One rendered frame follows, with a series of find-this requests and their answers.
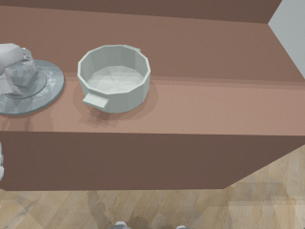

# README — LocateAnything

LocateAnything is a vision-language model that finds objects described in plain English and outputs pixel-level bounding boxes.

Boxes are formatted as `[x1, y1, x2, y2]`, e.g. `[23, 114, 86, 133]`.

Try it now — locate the robot left shin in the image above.
[115, 221, 127, 226]

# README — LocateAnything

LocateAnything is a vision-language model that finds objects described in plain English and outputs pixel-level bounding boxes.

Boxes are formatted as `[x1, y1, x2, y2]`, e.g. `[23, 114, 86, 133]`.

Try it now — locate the robot left hand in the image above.
[0, 43, 37, 96]

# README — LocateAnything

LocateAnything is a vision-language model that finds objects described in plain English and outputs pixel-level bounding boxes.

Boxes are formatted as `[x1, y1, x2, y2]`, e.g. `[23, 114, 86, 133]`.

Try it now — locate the pot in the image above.
[77, 44, 151, 114]

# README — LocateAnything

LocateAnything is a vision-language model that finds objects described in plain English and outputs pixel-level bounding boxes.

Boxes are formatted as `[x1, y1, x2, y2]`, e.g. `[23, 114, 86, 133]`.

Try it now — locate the knob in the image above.
[10, 69, 37, 90]

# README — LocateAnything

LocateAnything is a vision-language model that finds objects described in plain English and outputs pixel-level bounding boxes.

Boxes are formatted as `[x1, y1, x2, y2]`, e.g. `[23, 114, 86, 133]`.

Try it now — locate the lid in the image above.
[0, 59, 65, 115]

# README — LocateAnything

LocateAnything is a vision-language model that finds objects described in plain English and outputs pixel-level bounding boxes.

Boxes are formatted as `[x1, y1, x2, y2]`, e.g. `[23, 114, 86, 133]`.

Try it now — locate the table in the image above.
[0, 0, 305, 192]

